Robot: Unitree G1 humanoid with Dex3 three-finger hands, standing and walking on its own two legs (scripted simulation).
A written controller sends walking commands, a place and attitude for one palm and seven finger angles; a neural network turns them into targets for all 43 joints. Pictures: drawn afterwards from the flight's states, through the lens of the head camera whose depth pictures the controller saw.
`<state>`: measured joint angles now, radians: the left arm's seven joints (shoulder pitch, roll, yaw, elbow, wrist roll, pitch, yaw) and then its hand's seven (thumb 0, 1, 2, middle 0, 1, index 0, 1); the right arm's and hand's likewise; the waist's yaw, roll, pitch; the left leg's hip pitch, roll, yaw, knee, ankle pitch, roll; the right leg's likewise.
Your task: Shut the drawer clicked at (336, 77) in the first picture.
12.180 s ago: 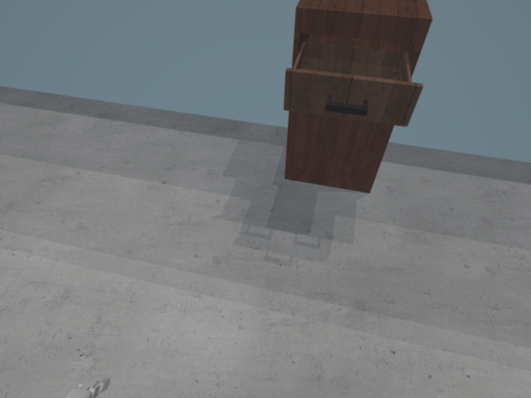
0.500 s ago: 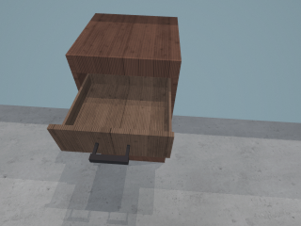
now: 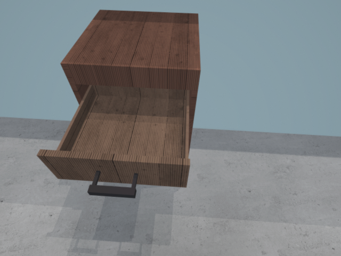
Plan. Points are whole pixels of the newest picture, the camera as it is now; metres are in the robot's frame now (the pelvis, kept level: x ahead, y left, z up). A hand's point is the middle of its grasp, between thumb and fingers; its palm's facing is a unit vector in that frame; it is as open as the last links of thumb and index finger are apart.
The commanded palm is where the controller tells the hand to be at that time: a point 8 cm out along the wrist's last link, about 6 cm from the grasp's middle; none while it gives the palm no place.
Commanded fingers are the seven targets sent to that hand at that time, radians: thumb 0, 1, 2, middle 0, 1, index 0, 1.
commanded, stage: come to a stop and stand still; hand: left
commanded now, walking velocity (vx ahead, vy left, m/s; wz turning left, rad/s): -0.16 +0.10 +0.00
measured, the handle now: (114, 183) +0.31 +0.18 -0.07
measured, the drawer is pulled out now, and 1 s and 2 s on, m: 0.30 0.30 0.30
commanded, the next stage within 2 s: look again from close up in 0.72 s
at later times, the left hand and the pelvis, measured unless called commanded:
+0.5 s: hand out of the picture -0.02 +0.19 -0.17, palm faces +0.01 -0.98 -0.22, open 7.3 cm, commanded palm none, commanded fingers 0.00 0.90 0.90 -0.20 -0.30 -0.20 -0.30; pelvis -0.06 +0.01 +0.00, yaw -1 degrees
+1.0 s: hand out of the picture -0.07 +0.17 -0.17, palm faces +0.01 -0.98 -0.22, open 7.4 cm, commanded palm none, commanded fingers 0.00 0.90 0.90 -0.20 -0.30 -0.20 -0.30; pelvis -0.06 +0.00 +0.00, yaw +0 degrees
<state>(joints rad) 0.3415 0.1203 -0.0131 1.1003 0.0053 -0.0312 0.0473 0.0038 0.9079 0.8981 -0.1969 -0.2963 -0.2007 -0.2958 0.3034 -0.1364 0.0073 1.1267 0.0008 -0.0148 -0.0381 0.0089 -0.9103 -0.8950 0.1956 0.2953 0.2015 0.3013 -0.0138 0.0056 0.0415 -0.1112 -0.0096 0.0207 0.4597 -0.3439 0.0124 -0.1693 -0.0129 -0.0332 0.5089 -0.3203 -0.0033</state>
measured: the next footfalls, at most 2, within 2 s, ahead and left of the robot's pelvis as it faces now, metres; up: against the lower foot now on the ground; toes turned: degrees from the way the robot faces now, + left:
none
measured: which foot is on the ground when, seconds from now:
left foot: down 0.00-1.00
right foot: down 0.00-1.00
